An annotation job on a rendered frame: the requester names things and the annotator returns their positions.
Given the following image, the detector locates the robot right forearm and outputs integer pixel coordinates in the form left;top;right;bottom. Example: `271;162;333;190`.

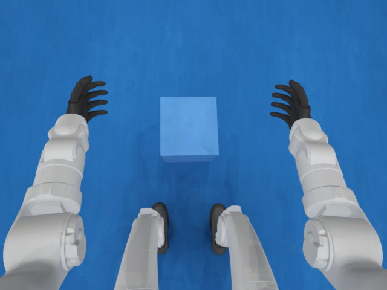
288;118;383;262

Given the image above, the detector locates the robot left hand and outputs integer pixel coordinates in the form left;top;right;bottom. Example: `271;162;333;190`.
66;76;108;124

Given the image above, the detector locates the carton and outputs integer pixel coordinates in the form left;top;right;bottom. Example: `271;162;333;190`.
160;97;219;163

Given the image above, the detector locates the robot right hand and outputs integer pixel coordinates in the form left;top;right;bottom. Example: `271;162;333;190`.
270;80;311;130

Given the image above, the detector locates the left robot upper arm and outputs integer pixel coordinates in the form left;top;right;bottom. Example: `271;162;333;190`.
0;212;86;290

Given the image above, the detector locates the right robot upper arm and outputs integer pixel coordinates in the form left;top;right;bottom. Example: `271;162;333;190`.
302;215;387;290

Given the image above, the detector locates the robot left forearm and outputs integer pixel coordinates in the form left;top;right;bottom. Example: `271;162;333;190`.
3;114;89;270

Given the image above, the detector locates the right robot shin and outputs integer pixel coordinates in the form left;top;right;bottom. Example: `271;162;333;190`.
215;205;249;247

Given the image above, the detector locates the right robot foot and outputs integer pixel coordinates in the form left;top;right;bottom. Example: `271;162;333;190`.
210;204;226;255

